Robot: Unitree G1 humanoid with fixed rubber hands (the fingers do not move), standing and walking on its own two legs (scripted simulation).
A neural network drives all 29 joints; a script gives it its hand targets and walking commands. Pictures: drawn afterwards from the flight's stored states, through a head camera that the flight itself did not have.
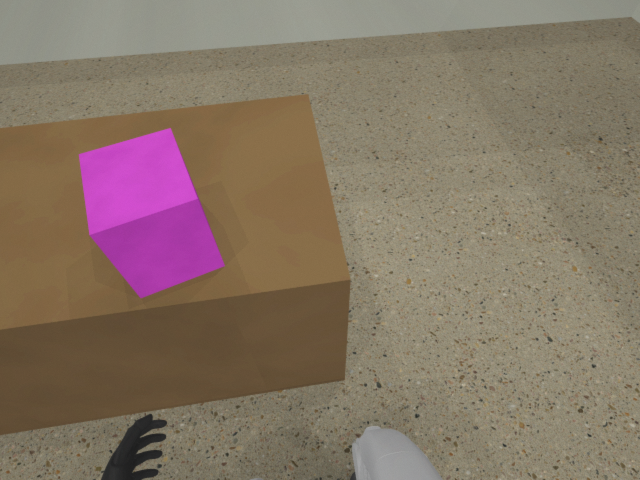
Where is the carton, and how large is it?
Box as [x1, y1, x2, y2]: [79, 128, 224, 297]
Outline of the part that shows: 170,128 79,154 89,234 140,297 224,265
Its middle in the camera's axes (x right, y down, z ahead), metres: -0.31 -0.05 +0.73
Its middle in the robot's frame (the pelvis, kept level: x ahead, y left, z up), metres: +0.60 +0.25 -0.07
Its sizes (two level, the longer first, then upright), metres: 0.205 0.164 0.191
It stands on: a pedestal, 0.59 m high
